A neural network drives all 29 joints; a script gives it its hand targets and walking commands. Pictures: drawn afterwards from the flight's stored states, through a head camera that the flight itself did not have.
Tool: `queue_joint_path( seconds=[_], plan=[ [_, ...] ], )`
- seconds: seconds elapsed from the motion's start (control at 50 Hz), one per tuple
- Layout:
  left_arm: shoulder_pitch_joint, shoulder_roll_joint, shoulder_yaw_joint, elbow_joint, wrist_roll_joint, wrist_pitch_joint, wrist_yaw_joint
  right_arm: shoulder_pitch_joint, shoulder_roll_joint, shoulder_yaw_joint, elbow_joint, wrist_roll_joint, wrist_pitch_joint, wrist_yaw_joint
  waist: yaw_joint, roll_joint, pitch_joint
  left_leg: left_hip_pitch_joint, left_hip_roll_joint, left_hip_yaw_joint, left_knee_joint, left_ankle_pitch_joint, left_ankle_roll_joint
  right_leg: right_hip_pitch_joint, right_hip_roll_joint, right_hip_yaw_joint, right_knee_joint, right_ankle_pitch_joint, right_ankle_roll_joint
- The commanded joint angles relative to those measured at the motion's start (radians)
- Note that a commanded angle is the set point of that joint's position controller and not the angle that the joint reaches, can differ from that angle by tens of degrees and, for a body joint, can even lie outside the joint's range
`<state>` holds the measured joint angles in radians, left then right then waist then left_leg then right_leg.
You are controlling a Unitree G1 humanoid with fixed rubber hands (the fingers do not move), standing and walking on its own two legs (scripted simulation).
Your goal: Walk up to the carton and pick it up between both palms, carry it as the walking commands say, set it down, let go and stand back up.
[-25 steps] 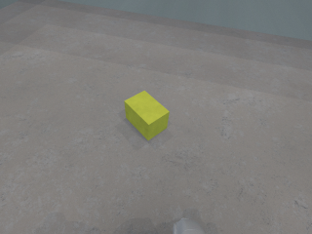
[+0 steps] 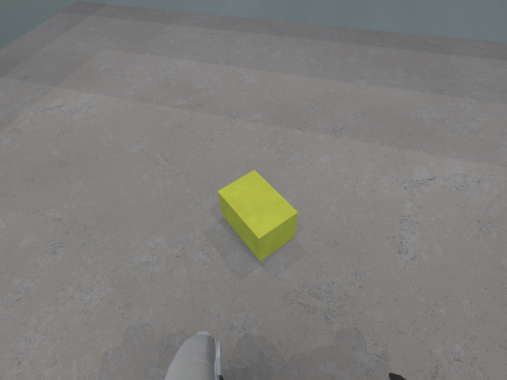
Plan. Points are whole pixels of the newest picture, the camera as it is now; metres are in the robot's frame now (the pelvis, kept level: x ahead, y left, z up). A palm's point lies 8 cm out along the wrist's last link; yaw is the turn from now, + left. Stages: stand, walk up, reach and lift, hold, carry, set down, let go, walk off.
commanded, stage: walk up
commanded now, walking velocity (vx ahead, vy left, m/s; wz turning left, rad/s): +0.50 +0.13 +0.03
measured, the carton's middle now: (257, 214) +0.83 +0.06 -0.68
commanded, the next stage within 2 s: none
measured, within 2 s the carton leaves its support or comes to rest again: neither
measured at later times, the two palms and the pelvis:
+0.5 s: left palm (126, 287) +0.29 +0.29 -0.15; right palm (364, 331) +0.22 -0.18 -0.13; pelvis +0.20 +0.06 +0.00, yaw +0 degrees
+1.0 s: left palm (140, 279) +0.32 +0.28 -0.17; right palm (348, 245) +0.40 -0.18 -0.15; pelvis +0.35 +0.05 -0.02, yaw +2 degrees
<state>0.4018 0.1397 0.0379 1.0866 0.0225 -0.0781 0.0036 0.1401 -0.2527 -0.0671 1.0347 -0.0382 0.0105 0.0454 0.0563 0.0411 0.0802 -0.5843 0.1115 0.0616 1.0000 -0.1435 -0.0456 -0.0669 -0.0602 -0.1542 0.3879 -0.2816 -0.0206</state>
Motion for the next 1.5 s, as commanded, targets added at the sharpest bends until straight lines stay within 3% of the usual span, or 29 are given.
queue_joint_path(
  seconds=[0.0,0.1,0.16,0.18,0.2,0.22,0.24,0.32,0.44,0.52,0.54,0.6,0.64,0.68,0.74,0.8,0.82,0.92,0.96,1.04,1.12,1.18,1.24,1.28,1.3,1.4,1.42,1.46,1.48],
  plan=[
    [0.036,0.139,0.028,-0.028,0.005,-0.017,0.002,-0.113,0.034,0.016,-0.091,0.016,-0.013,0.016,-0.001,-0.238,0.052,-0.023,0.011,0.014,-0.185,0.099,0.012,-0.061,-0.195,0.120,-0.247,0.201,-0.045],
    [0.114,0.190,0.023,0.021,0.002,-0.008,0.008,-0.209,0.022,0.018,-0.130,0.018,-0.038,0.011,0.007,-0.213,0.039,0.104,-0.006,0.085,-0.412,-0.003,0.014,-0.005,-0.223,0.137,-0.187,0.192,-0.105],
    [0.060,0.187,0.020,0.004,-0.010,-0.005,0.004,0.028,-0.030,-0.008,-0.049,0.013,-0.067,-0.009,-0.083,-0.094,-0.072,0.398,-0.058,0.086,-0.504,-0.052,0.071,-0.064,-0.170,0.053,0.069,0.406,-0.072],
    [0.070,0.157,0.007,-0.011,-0.018,-0.009,0.006,0.156,-0.086,-0.030,0.000,0.001,-0.070,-0.023,-0.135,-0.017,-0.144,0.680,-0.001,0.010,-0.487,-0.052,0.126,-0.262,-0.120,0.049,0.269,0.396,-0.043],
    [0.084,0.125,-0.003,-0.029,-0.031,-0.015,0.005,0.328,-0.197,-0.066,0.018,-0.020,-0.080,-0.045,-0.186,0.270,-0.235,0.891,0.271,-0.319,-0.567,0.076,0.195,-0.503,-0.037,0.007,0.587,0.067,0.014],
    [0.070,0.113,-0.004,-0.069,-0.046,-0.019,0.001,0.396,-0.243,-0.077,0.025,-0.006,-0.081,-0.049,-0.191,0.326,-0.352,0.950,0.407,-0.557,-0.714,0.072,0.293,-0.568,0.035,0.038,0.813,-0.264,0.004],
    [0.000,0.132,0.016,-0.046,-0.029,-0.016,0.000,0.369,-0.181,-0.053,0.013,-0.001,-0.075,-0.046,-0.175,0.165,-0.337,0.847,0.362,-0.521,-0.712,0.035,0.285,-0.563,-0.033,0.133,0.879,-0.234,-0.009],
    [0.078,0.082,0.008,0.000,-0.001,0.029,0.003,0.093,-0.059,-0.008,-0.052,0.015,-0.090,-0.052,-0.041,0.020,-0.122,0.470,0.290,-0.227,-0.707,0.243,0.207,-0.489,-0.109,0.142,0.815,-0.093,0.027],
    [-0.112,0.041,0.021,-0.092,0.013,0.085,-0.026,0.139,-0.025,0.000,-0.002,0.019,-0.090,-0.058,-0.044,0.128,-0.012,0.276,0.229,-0.083,-0.829,0.049,0.170,-0.391,-0.103,0.095,0.455,0.061,0.074],
    [-0.195,0.073,0.026,-0.112,0.006,0.091,-0.033,0.153,-0.067,-0.008,0.005,0.015,-0.081,-0.056,-0.055,0.056,-0.035,0.325,0.213,-0.093,-0.826,-0.030,0.166,-0.335,-0.071,0.086,0.309,0.075,0.074],
    [-0.187,0.088,0.020,-0.124,0.004,0.088,-0.036,0.134,-0.085,-0.015,-0.005,0.012,-0.076,-0.053,-0.059,0.151,-0.052,0.352,0.216,-0.069,-0.796,-0.018,0.165,-0.328,-0.072,0.082,0.278,0.062,0.060],
    [-0.231,0.095,0.030,-0.137,0.002,0.053,-0.019,0.195,-0.051,0.004,0.061,0.015,-0.056,-0.050,-0.056,0.133,-0.043,0.268,0.065,-0.007,-0.672,-0.041,0.139,-0.131,-0.025,-0.006,0.101,0.136,0.054],
    [-0.090,0.166,0.057,-0.094,0.000,0.039,0.002,0.228,-0.007,0.024,0.063,0.014,-0.058,-0.045,-0.012,-0.039,-0.137,0.162,-0.006,0.019,-0.473,-0.160,0.096,0.105,-0.109,0.088,0.036,0.089,-0.001],
    [0.042,0.307,0.082,-0.060,0.002,0.036,0.018,0.227,0.019,0.041,0.028,0.014,-0.053,-0.047,0.027,-0.415,-0.177,-0.022,-0.062,0.048,-0.040,-0.511,0.042,0.169,-0.466,0.504,-0.184,0.092,-0.162],
    [-0.092,0.194,0.048,-0.088,0.003,0.037,0.018,0.158,-0.002,0.008,0.024,0.014,-0.040,-0.044,-0.018,-0.214,-0.016,-0.030,0.005,-0.015,0.065,-0.372,0.020,-0.027,-0.347,0.381,-0.213,-0.017,-0.154],
    [-0.145,0.198,0.048,-0.099,-0.003,0.027,0.018,0.209,0.005,0.026,0.053,0.021,-0.030,-0.038,-0.054,-0.298,-0.047,0.120,-0.001,0.018,-0.024,-0.283,0.005,-0.139,-0.272,0.227,-0.189,0.075,-0.112],
    [-0.119,0.198,0.053,-0.098,0.007,0.028,0.013,0.183,-0.002,0.021,0.047,0.017,-0.027,-0.041,-0.052,-0.203,-0.058,0.137,-0.014,0.018,-0.093,-0.302,0.007,-0.105,-0.272,0.229,-0.172,0.135,-0.120],
    [-0.114,0.183,0.040,-0.045,0.005,0.036,0.009,0.158,0.052,0.041,0.047,0.021,-0.043,-0.039,-0.095,-0.197,-0.022,0.348,-0.042,0.105,-0.471,-0.091,0.015,-0.210,-0.196,0.130,-0.075,0.179,-0.088],
    [-0.138,0.107,0.016,-0.071,-0.020,0.056,0.017,0.207,-0.005,0.023,0.058,0.023,-0.046,-0.067,-0.113,-0.006,-0.001,0.436,0.020,0.032,-0.559,0.328,0.011,-0.258,-0.102,0.059,0.087,0.364,0.003],
    [-0.079,0.083,0.009,-0.068,-0.022,0.080,0.033,0.135,-0.085,0.008,0.025,0.032,-0.026,-0.077,-0.088,0.265,-0.115,0.443,0.222,-0.155,-0.634,0.551,0.195,-0.238,0.014,0.028,0.375,-0.205,0.061],
    [-0.014,0.108,0.010,-0.063,-0.018,0.100,0.044,0.056,-0.072,0.008,0.006,0.034,-0.014,-0.100,-0.058,0.155,-0.133,0.488,0.234,-0.130,-0.531,0.829,0.219,-0.281,-0.010,0.110,0.389,-0.252,0.064],
    [0.006,0.064,-0.006,-0.049,-0.016,0.083,0.051,0.019,-0.028,0.016,0.006,0.035,0.008,-0.095,-0.010,0.064,-0.153,0.431,0.124,-0.067,-0.542,0.352,0.149,-0.120,-0.025,0.084,0.037,0.086,0.033],
    [-0.084,0.273,0.023,-0.078,-0.009,0.086,0.058,0.022,-0.071,-0.010,-0.042,0.050,0.018,-0.092,-0.048,-0.224,-0.041,0.313,-0.021,0.043,-0.374,0.174,0.055,-0.175,-0.240,0.242,0.093,0.875,-0.064],
    [-0.013,0.260,0.022,-0.100,0.007,0.087,0.063,0.011,-0.059,-0.022,-0.049,0.046,0.053,-0.088,-0.021,-0.249,-0.023,0.188,-0.080,0.037,-0.245,-0.246,0.028,-0.128,-0.355,0.374,0.022,0.978,-0.135],
    [-0.043,0.290,0.025,-0.107,0.012,0.094,0.073,-0.014,-0.080,-0.031,-0.069,0.046,0.063,-0.079,0.001,-0.296,-0.048,0.050,-0.092,-0.021,-0.080,-0.409,0.010,-0.057,-0.426,0.446,0.003,0.962,-0.186],
    [-0.208,0.254,0.057,-0.127,-0.007,0.117,0.054,0.041,-0.020,0.028,-0.068,0.043,0.029,-0.070,-0.099,-0.284,-0.099,0.320,-0.101,0.040,-0.423,-0.161,0.040,-0.160,-0.185,0.185,0.121,0.648,-0.077],
    [-0.193,0.195,0.032,-0.102,0.003,0.113,0.041,0.106,0.017,0.043,-0.040,0.024,0.019,-0.066,-0.096,-0.210,-0.170,0.442,-0.101,0.051,-0.573,-0.082,0.041,-0.185,-0.123,0.176,0.079,0.238,-0.059],
    [-0.110,0.078,-0.009,-0.112,0.005,0.113,0.033,0.113,-0.115,0.022,-0.015,0.007,-0.006,-0.069,-0.069,0.201,-0.150,0.447,0.175,-0.296,-0.767,0.028,0.091,-0.291,0.030,0.076,0.245,-0.160,0.024],
    [-0.119,0.102,0.007,-0.113,-0.004,0.130,0.035,0.088,-0.123,0.017,-0.014,0.008,-0.003,-0.074,-0.057,0.223,-0.053,0.321,0.228,-0.346,-0.829,-0.020,0.148,-0.280,0.012,0.149,0.327,-0.243,0.025]
  ],
)
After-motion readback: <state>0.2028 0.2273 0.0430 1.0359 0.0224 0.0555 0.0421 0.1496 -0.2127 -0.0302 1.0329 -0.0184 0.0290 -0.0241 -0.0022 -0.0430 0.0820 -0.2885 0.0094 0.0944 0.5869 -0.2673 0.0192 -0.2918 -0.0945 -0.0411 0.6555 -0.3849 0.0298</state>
